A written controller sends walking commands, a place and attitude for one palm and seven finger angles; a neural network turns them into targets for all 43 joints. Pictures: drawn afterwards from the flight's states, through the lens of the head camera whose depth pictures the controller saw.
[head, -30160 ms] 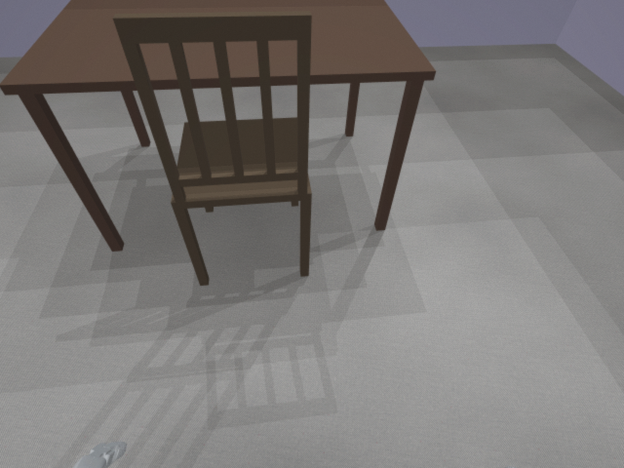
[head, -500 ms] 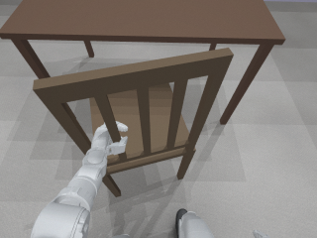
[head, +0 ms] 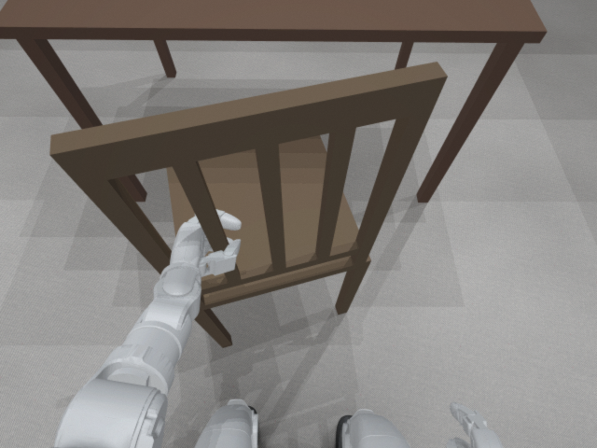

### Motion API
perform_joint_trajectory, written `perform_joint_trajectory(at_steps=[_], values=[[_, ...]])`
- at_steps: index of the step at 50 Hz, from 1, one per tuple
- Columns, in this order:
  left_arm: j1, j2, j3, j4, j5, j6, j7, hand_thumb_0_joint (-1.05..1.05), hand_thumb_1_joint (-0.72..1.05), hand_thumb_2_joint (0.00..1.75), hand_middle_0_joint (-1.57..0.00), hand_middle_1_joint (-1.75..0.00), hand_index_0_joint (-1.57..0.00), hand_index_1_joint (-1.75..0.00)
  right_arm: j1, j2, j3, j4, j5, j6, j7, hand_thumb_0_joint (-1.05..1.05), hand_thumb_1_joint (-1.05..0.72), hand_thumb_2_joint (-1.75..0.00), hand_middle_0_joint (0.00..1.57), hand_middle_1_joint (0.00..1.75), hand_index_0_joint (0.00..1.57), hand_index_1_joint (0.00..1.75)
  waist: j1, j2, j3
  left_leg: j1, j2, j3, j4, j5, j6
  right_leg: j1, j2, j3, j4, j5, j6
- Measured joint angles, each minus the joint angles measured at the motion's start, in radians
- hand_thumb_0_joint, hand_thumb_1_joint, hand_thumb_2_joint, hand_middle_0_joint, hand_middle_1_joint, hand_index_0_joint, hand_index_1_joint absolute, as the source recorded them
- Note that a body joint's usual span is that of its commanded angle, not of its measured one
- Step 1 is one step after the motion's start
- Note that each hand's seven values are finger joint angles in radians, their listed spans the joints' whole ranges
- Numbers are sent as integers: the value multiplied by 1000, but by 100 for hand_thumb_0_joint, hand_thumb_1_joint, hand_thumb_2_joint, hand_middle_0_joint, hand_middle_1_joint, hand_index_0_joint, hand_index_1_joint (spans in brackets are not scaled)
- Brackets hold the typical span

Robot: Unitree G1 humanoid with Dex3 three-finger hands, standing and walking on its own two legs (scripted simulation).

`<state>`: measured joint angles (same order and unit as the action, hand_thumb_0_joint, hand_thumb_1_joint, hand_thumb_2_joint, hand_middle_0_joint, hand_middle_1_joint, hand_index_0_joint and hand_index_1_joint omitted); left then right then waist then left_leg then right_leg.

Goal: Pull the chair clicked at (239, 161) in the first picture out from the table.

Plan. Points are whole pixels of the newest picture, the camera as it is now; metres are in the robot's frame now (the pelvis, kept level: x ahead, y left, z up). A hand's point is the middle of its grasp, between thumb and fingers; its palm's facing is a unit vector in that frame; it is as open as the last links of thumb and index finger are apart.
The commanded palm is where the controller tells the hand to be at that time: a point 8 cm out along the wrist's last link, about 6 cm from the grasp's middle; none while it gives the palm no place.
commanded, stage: step backward, pulling the chair out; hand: left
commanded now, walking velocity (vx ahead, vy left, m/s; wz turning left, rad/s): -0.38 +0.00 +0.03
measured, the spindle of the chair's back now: (274, 220) +0.43 +0.05 -0.04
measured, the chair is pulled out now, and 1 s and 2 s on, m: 0.29 0.56 0.73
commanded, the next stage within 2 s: stop walking, hand still on the chair in 1.20 s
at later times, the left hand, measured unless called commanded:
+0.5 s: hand (208, 337) +0.25 +0.14 -0.06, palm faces -0.03 -0.98 -0.20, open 5.6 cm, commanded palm +0.26 +0.18 -0.05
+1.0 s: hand out of the picture +0.10 +0.15 -0.06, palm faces +0.05 -0.97 -0.22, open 5.6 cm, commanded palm +0.11 +0.20 -0.05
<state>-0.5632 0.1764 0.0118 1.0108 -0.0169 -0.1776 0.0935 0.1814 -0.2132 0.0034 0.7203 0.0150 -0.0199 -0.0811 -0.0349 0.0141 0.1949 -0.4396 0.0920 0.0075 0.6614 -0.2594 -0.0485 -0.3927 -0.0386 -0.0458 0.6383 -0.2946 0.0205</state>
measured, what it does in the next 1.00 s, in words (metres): walks backwards: left foot, then right foot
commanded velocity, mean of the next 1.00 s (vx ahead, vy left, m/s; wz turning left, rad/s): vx -0.38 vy -0.05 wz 0.06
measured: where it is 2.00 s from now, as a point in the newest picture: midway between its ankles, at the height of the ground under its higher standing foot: outside the picture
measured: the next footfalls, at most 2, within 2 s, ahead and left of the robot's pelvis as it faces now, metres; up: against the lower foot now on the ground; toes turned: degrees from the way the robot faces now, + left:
left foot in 0.26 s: -0.04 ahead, +0.15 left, +0.00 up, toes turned +1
right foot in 0.46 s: -0.06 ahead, -0.15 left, +0.00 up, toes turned -4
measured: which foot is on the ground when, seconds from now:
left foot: down 0.00-0.06, up 0.08-0.24, down 0.26-0.94, up 0.96-1.00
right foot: down 0.00-0.30, up 0.32-0.44, down 0.46-1.00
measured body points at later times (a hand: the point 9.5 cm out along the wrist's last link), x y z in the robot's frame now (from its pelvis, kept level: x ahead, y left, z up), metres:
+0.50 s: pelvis -0.11 +0.00 +0.01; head -0.02 +0.01 +0.45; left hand +0.25 +0.19 -0.04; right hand -0.03 -0.24 -0.13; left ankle -0.06 +0.15 -0.72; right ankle -0.10 -0.15 -0.72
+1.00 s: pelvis -0.25 -0.01 -0.01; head -0.20 -0.01 +0.44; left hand +0.10 +0.20 -0.04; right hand -0.17 -0.26 -0.14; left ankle -0.13 +0.14 -0.69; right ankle -0.16 -0.15 -0.72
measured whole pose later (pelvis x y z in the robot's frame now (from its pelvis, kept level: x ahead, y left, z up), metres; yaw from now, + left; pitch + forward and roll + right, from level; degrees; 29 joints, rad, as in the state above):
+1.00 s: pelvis -0.25 -0.01 -0.01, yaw -1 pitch -4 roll -2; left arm -0.50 0.23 0.08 1.09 -0.03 -0.22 0.08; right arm 0.20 -0.21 0.02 0.80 0.03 -0.05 -0.10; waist -0.04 0.02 0.20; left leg -0.55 0.06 -0.08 0.91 -0.37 -0.04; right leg -0.39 -0.03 -0.06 0.66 -0.19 0.00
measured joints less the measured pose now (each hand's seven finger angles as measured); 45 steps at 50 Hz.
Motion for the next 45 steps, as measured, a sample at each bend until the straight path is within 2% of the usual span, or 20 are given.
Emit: perform_joint_trajectory(at_steps=[2, 4, 8, 11, 13, 16, 20, 22, 23, 25, 28, 31, 33, 34, 36, 39, 41, 43, 45], values=[[4, 4, 13, 6, -2, -24, 2, 3, 62, 71, -26, -125, -49, -145, -15, 8, 4, 14, 3, -2, 5, 0, -91, -90, 20, 30, 20, 30, 1, 31, 26, 1, 31, -12, -3, 15, -11, 14, 32, -13, -38, 53, -5], [4, 9, 26, 21, -1, -37, 3, 2, 62, 72, -27, -124, -49, -145, -23, 14, 12, 29, 9, -1, -2, 0, -91, -90, 20, 30, 20, 30, -10, 27, 39, -2, 29, -15, 7, 44, -11, 23, 32, -18, -54, 71, -18], [8, 1, 48, 50, -3, -31, 13, 3, 62, 72, -26, -123, -49, -145, -28, -11, 12, 50, 15, 1, -19, 1, -91, -90, 20, 30, 20, 30, -38, 3, 15, -7, -38, -46, 139, -139, 1, -7, -3, -6, -47, 86, -13], [6, -14, 43, 54, 2, -13, 12, 3, 63, 71, -24, -123, -49, -145, -21, -50, 8, 56, 13, -4, -32, 1, -91, -90, 20, 30, 20, 30, -54, 1, -10, 56, -58, -45, 67, -141, 4, -35, -26, -4, -53, 112, 3], [-5, -16, 20, 48, 5, 2, 10, 3, 63, 71, -23, -123, -49, -145, -17, -68, 2, 60, 15, -6, -41, 1, -91, -90, 20, 30, 20, 30, -61, -9, -18, 105, -61, -33, -29, -56, 10, -56, -43, -5, -43, 123, 17], [-13, -2, -8, 36, 4, 17, 10, 3, 64, 71, -21, -123, -49, -145, -9, -57, -7, 42, 10, 4, -42, 1, -91, -90, 20, 30, 20, 30, -36, -62, -4, 114, -83, 1, -60, -25, 27, -67, -62, 23, -43, 162, 18], [12, -3, -12, 26, 1, 16, 3, 3, 65, 71, -19, -122, -49, -145, 27, -34, -13, 14, -7, 7, -18, 1, -91, -90, 20, 30, 20, 30, -23, -18, -12, 78, -33, -20, -56, -7, 26, -41, -7, 10, 70, -59, -12], [24, -2, -12, 29, 4, -1, 0, 3, 65, 71, -20, -122, -49, -145, 43, -15, -9, 19, -6, -1, -5, 1, -91, -90, 20, 30, 20, 30, -6, 2, -19, 58, -8, -31, -51, 4, 16, 34, 11, 4, 1, -20, -26], [28, 2, -12, 35, 6, -11, -5, 3, 64, 71, -20, -122, -49, -145, 51, -5, -5, 25, -4, -5, 0, 1, -91, -90, 20, 30, 20, 30, 5, 3, -25, 48, -1, -31, -44, 6, 9, 79, 11, 7, -57, 44, -30], [29, 15, 0, 47, 4, -33, -8, 3, 63, 73, -22, -122, -49, -145, 38, 7, 7, 45, 1, -11, 6, 0, -91, -90, 20, 30, 20, 30, 22, 20, -15, 31, 28, -29, -25, 11, -4, 115, 32, 4, -141, 51, 14], [13, 24, 30, 75, -1, -50, -8, 3, 62, 74, -24, -121, -49, -145, 7, 7, 17, 65, 8, -13, -5, 1, -90, -90, 20, 30, 20, 30, -1, 39, 12, 11, 36, -38, -19, 73, -2, 94, 41, -4, -129, 79, 14], [12, 23, 47, 90, 2, -40, -3, 3, 62, 74, -24, -120, -49, -145, -8, -14, 14, 74, 16, -6, -22, 1, -90, -90, 21, 30, 20, 30, -28, 33, 2, 10, 4, -48, 9, -10, 8, 52, 16, 0, -73, 76, 18], [12, 21, 46, 93, 2, -32, -2, 3, 62, 73, -24, -120, -49, -145, -14, -30, 9, 79, 16, -7, -33, 1, -90, -90, 20, 30, 20, 30, -42, 18, -4, 8, -19, -41, -7, 36, 12, 29, -7, 8, -44, 76, 28], [12, 22, 42, 92, 4, -28, -1, 3, 62, 73, -24, -120, -49, -145, -16, -36, 8, 79, 14, -7, -38, 1, -91, -90, 20, 30, 20, 30, -42, 6, -4, 8, -27, -32, -14, 66, 15, 21, -17, 16, -35, 80, 33], [15, 25, 30, 86, 5, -24, 1, 2, 63, 73, -23, -121, -49, -145, -7, -41, 2, 64, 11, -8, -39, 1, -91, -90, 20, 30, 20, 30, -33, -9, -11, -3, -32, -19, -17, 81, 21, -7, -21, 29, -6, 52, 20], [21, 27, 16, 67, 0, -17, 2, 3, 63, 72, -22, -121, -49, -145, 8, -39, -2, 39, 5, -16, -30, 1, -91, -90, 20, 30, 20, 30, -17, 10, -7, -30, -7, -34, -19, 101, 21, -38, 14, 24, 64, -104, -7], [28, 29, 13, 57, -2, -20, -2, 3, 64, 72, -22, -122, -49, -145, 20, -29, 0, 31, 3, -24, -24, 1, -91, -90, 20, 30, 20, 30, -6, 26, -6, -46, 11, -50, -22, 123, 16, -16, 36, 16, 67, -134, -17], [36, 35, 16, 54, -6, -27, -10, 3, 63, 73, -22, -122, -49, -145, 27, -19, 5, 31, 5, -31, -19, 1, -91, -90, 20, 30, 20, 30, 11, 40, -3, -60, 31, -61, -17, 137, 6, 18, 53, 9, 22, -94, -16], [36, 41, 25, 58, -17, -33, -17, 3, 63, 73, -23, -122, -49, -145, 23, -15, 10, 35, 6, -36, -16, 1, -91, -90, 20, 30, 20, 30, 13, 68, 22, -59, 54, -79, -12, 149, 0, 32, 70, -15, -6, -7, -11]])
